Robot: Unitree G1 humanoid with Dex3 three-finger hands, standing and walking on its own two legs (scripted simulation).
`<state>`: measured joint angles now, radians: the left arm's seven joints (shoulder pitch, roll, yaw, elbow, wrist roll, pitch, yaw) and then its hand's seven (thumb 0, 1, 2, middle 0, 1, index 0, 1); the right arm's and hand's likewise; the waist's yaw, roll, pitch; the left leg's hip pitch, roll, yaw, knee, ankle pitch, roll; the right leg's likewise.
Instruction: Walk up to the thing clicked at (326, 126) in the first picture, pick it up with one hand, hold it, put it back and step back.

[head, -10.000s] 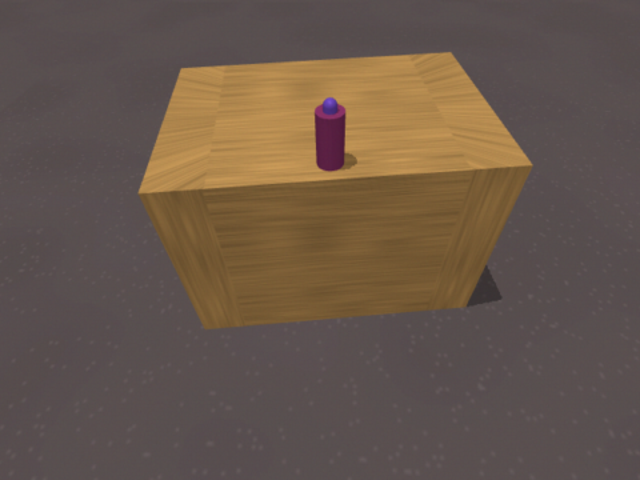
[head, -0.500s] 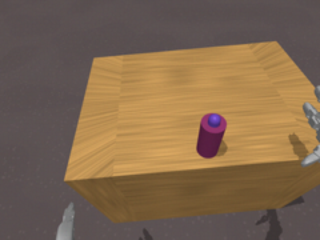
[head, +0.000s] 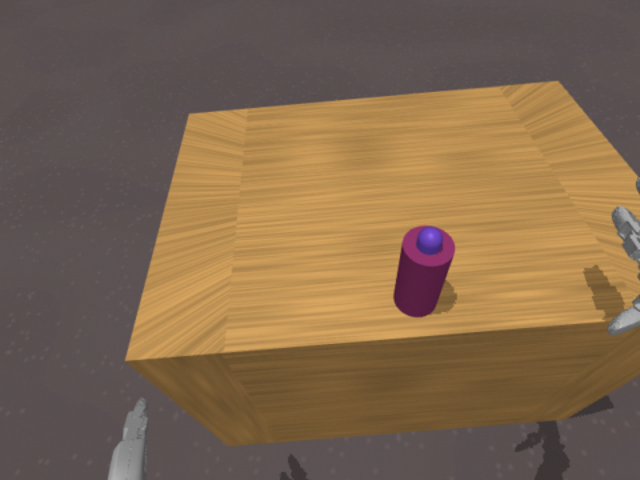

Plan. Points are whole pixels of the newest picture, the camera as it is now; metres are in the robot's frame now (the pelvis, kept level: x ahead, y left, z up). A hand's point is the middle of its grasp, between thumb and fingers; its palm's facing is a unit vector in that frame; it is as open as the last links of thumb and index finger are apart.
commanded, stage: go down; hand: right
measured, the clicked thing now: (422, 268) +0.41 -0.11 -0.01
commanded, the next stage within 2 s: approach in 0.70 s
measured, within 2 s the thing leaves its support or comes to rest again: neither
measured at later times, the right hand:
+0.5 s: hand (626, 277) +0.33 -0.32 +0.08, palm faces +0.05 +1.00 +0.00, open 17.7 cm
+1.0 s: hand (598, 281) +0.34 -0.30 +0.06, palm faces +0.01 +1.00 +0.04, open 17.7 cm
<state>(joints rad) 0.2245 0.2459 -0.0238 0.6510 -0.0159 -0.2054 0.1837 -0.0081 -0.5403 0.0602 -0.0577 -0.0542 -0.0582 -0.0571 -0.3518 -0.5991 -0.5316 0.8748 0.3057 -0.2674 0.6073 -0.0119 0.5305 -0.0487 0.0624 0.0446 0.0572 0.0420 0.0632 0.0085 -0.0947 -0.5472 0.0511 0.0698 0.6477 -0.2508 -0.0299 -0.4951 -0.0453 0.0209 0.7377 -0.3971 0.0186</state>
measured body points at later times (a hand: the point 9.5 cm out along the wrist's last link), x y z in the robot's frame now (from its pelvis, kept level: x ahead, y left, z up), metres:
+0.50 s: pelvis -0.01 +0.00 -0.01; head +0.03 -0.02 +0.44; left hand +0.14 +0.27 -0.08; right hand +0.32 -0.37 +0.08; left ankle +0.04 +0.15 -0.72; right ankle -0.02 -0.13 -0.72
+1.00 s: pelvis -0.01 +0.00 -0.01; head +0.03 -0.02 +0.43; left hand +0.15 +0.27 -0.08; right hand +0.33 -0.35 +0.06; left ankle +0.04 +0.15 -0.72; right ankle -0.02 -0.13 -0.72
